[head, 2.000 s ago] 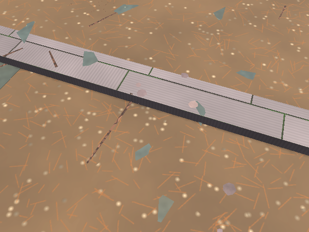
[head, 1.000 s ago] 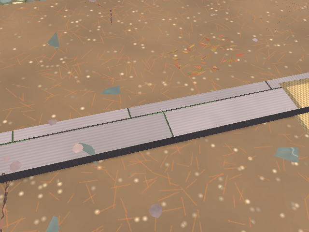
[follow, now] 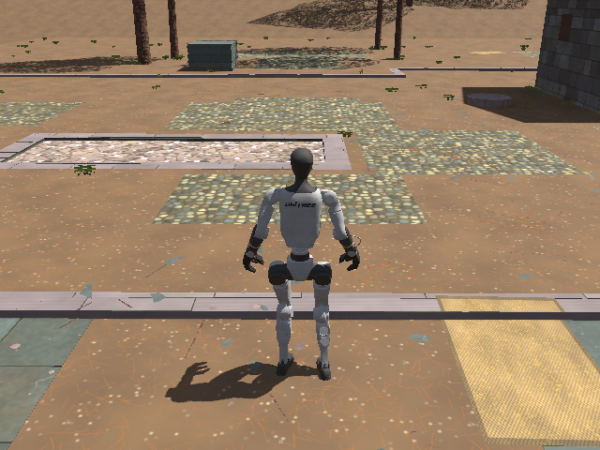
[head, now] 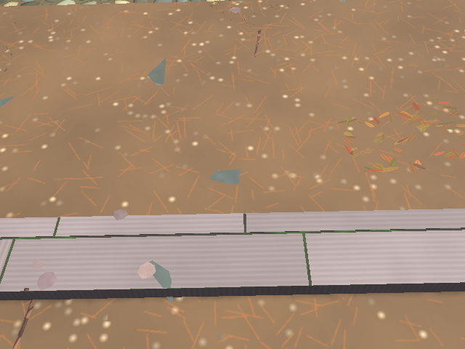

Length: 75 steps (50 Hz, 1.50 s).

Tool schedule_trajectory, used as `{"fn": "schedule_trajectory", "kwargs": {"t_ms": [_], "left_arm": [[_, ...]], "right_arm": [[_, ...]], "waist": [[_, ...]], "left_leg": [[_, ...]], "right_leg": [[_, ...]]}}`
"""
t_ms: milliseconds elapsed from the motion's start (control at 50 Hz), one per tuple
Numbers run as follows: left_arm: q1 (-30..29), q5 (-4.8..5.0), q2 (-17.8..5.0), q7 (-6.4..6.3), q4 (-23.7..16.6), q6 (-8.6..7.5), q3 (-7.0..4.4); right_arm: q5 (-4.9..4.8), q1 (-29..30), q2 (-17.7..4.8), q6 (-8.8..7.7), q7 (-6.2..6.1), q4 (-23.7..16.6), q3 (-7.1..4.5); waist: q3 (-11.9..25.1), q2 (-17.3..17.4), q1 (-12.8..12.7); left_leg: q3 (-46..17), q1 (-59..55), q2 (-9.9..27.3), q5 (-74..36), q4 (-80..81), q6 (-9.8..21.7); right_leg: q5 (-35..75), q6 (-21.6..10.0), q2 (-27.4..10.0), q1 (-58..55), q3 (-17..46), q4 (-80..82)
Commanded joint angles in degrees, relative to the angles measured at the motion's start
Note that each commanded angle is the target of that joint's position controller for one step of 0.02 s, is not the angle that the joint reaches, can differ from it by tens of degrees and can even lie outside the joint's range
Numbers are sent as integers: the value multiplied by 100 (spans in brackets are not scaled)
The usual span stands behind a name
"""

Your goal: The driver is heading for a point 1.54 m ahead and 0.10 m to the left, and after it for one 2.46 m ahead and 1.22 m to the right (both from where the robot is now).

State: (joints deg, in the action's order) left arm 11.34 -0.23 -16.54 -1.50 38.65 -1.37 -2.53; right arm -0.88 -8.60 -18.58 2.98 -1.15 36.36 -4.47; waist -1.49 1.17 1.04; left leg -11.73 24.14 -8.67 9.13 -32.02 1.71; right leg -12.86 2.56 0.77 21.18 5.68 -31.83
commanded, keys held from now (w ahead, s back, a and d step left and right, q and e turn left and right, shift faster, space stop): q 0.32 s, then no key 0.30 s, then e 0.20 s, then w+e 0.18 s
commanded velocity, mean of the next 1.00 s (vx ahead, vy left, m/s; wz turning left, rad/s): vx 0.03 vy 0.00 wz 0.20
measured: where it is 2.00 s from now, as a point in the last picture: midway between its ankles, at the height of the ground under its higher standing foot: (284, 331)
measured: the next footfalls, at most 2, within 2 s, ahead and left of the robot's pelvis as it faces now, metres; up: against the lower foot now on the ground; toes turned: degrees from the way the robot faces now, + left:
left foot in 0.40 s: +0.02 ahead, +0.12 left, +0.00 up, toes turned +15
right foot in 0.74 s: +0.08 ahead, -0.11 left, +0.00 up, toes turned +15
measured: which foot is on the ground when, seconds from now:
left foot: down 0.00-0.00, up 0.02-0.38, down 0.40-1.00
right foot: down 0.00-0.40, up 0.42-0.72, down 0.74-0.92, up 0.94-1.00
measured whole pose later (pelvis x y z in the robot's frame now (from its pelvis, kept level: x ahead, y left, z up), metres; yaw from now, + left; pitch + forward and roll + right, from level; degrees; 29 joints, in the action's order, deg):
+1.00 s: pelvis +0.02 +0.01 +0.00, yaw +9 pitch +1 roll +1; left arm 13.8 1.4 -16.6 -1.1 40.1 0.2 -3.8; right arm 0.3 -14.3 -16.2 -1.9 -1.5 42.5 -4.2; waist 0.2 -0.4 1.2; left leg 6.0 13.6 -0.1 19.0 -31.7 2.9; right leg -27.0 -1.0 -0.9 25.9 2.9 -54.3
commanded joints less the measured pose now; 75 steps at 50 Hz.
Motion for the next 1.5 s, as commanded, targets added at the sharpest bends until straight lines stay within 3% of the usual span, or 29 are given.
{"fn": "schedule_trajectory", "kwargs": {"t_ms": [20, 40, 60, 120, 240, 360, 380, 400, 420, 440, 460, 500, 560, 720, 780, 840, 900, 940, 980, 1040, 1140, 1200, 1240, 1260, 1280, 1300, 1320, 1380, 1500], "left_arm": [[261, -245, -1497, -34, -293, -33, -456], [81, -334, -1186, -31, -449, -45, -398], [-155, -271, -876, -66, -545, -46, -304], [-415, -45, -629, -126, -561, 1, -220], [-45, -68, -929, -154, -406, 161, -374], [-253, 173, -1080, -38, -277, 155, -455], [-88, 208, -934, -25, -168, 138, -410], [165, 72, -651, 10, -101, 106, -328], [-19, -225, -257, 47, -420, 68, -148], [-521, -123, -653, -22, -428, 73, -272], [-543, 19, -796, -38, -371, 116, -327], [-348, -6, -751, -100, -168, 193, -355], [-17, 6, -564, -77, -9, 211, -310], [-7, 40, -461, 33, 98, 195, -158], [-196, 30, -1212, -10, -56, 168, -302], [-148, 75, -827, 11, -55, 134, -277], [-75, 108, -669, 2, -177, 71, -250], [-710, 185, -313, 16, -564, 1, -160], [-723, 172, -593, 28, -678, -6, -259], [-441, 189, -507, 139, -614, -13, -236], [-653, 161, -200, 355, -792, -8, -75], [-586, 175, -382, 390, -873, 57, -122], [273, 152, -717, 355, -621, 97, -334], [1302, 213, -1116, 291, -345, 129, -560], [1723, 219, -2035, 198, -356, 101, -730], [1594, 169, -1771, 267, -603, -93, -584], [1363, 123, -1339, 306, -569, -217, -442], [460, 30, -777, 272, -703, -269, -252], [621, 68, -822, 106, -394, -343, -237]], "right_arm": [[-40, -5, -342, -86, 9, -608, -94], [71, -94, -821, -165, 24, -531, -231], [8, -217, -1003, -151, 42, -384, -324], [-12, -407, -597, 32, 8, -198, -250], [-38, 276, -232, 15, 123, -614, -78], [-24, -185, -305, 58, 229, -540, -143], [-3, -405, -366, 49, 205, -446, -174], [-1, -586, -690, 29, 144, -439, -256], [109, -467, -1345, 5, 68, -582, -358], [297, -676, -956, -117, 95, -566, -255], [310, -480, -786, -210, 99, -478, -167], [117, 70, -567, -265, 59, -439, -97], [144, 322, -313, -264, 3, -363, 30], [154, 321, -289, -267, 46, 65, 89], [236, -176, -430, -334, 3, 152, 9], [209, 153, -253, -246, -130, 97, -28], [104, -149, -219, -283, -65, 72, -88], [54, -987, -719, -469, -19, 340, -243], [155, -900, -639, -654, -58, 370, -201], [39, -402, -502, -731, -49, 353, -147], [26, -528, -879, -752, 48, 490, -272], [-91, -695, -1049, -687, 137, 605, -320], [-85, -667, -940, -656, 158, 632, -268], [26, -734, -638, -673, 158, 604, -155], [261, -590, -33, -751, 133, 104, 35], [55, -252, -342, -928, 129, -24, 19], [-181, 95, -689, -1025, 172, -117, -65], [115, -194, -670, -1068, 150, 117, -68], [158, 268, -210, -857, 214, 207, 91]], "waist": [[468, -1713, 98], [560, -1616, -19], [553, -1140, 48], [372, -826, 46], [574, -1215, -388], [636, -1210, -108], [660, -986, -24], [845, -77, -83], [815, 1819, -194], [1112, 1167, 340], [878, 847, 197], [622, 652, -30], [708, 650, -244], [349, 565, -186], [282, -645, 230], [383, -959, 47], [-104, -507, 186], [-164, 568, 508], [-272, 250, 336], [-338, 443, 107], [-40, 414, 241], [-87, 439, 169], [244, 242, -353], [757, -212, -834], [883, -2131, -709], [1457, -1422, -839], [873, -994, -790], [354, -592, -136], [126, -407, -165]], "left_leg": [[295, 1165, -88, 2294, -1183, -5], [321, 1237, 266, 2504, -2630, -250], [296, 1179, 374, 2167, -3224, -348], [589, 1343, 542, 1445, -3846, -661], [1129, 836, 927, 1452, -2167, -770], [1573, -651, 767, 638, 173, -249], [1520, -1298, 666, 8, 895, -62], [610, -2353, 1264, -1434, 1092, 177], [-1319, -2826, 2850, -3399, 995, 1204], [-1412, -2345, 3146, -3175, 1087, 1883], [-888, -2095, 2823, -2764, 1127, 1708], [-336, -1918, 2286, -2133, 1152, 1199], [137, -1569, 1981, -2515, 1154, 1118], [111, -1174, 1944, -654, 1100, 963], [664, -1018, 1209, 426, 687, 266], [1389, -1355, 782, 1056, 13, -13], [788, -1326, 1164, 2908, 456, 387], [-1225, -2377, 2715, 3865, 1954, 1123], [-2094, -2296, 3479, 3444, 2349, 1585], [-427, -2195, 2860, 2045, 2482, 1031], [1495, -1594, 2281, 579, 2266, 701], [1604, -1678, 2563, 799, 1941, 639], [2125, -1194, 2342, -546, 526, 362], [2494, -550, 2011, -999, -1176, 81], [2425, 1814, 1140, 2044, -3683, -476], [895, 2637, 791, 2407, -4624, -437], [741, 3124, 1110, 1861, -4751, -252], [675, 2020, 1625, 639, -3447, -99], [1016, 1567, 1386, -808, -1640, -443]], "right_leg": [[751, -1271, -2026, -1248, 2107, 1571], [1161, -1720, -2455, -1034, 2497, 1568], [1319, -1606, -2196, -965, 1948, 1424], [1720, -1212, -1506, -1136, 672, 1199], [2098, -1421, -1647, -1717, 33, 1130], [2192, -1211, -1762, -1370, -265, 626], [1883, -935, -1596, -1036, -471, 292], [741, -423, -1205, -161, -962, -619], [-2250, 164, -425, 1469, -1313, -2001], [-2676, 237, -401, 1459, -492, -2979], [-2363, 203, -465, 1433, -352, -3314], [-1599, 232, -517, 1439, -286, -3149], [-886, 346, -416, 734, -375, -2802], [54, 95, -337, -843, -631, 364], [2039, -405, -771, -929, 87, 328], [233, -794, -836, -191, 695, 755], [-2877, -821, -543, 920, 701, 517], [-1708, -450, -56, 2284, -400, -1420], [-1664, -400, -538, 2915, 105, -3302], [-854, -271, -826, 2740, 5, -3049], [-222, -163, -658, 964, -750, -1361], [-258, -399, -456, 496, -1069, -735], [-207, -721, 56, -954, -1401, -305], [-218, -984, 123, -2300, -1062, -173], [-1129, -1937, -1496, -3502, 2289, 848], [-2374, -2479, -2128, -3654, 4423, 2013], [-2167, -2313, -2147, -3406, 3808, 2072], [-256, -1809, -1435, -1844, 1983, 1865], [1914, -1578, -974, -1422, 528, 2118]]}}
